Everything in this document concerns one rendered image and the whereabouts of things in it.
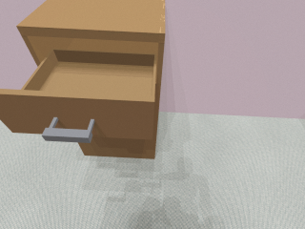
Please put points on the cabinet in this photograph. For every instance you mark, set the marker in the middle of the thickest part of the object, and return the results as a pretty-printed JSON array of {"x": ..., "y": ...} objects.
[{"x": 106, "y": 26}]

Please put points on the handle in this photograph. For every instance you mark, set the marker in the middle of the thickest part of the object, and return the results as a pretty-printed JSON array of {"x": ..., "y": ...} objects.
[{"x": 68, "y": 135}]

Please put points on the drawer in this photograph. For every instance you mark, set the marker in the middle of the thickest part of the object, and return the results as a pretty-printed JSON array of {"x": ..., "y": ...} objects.
[{"x": 116, "y": 89}]

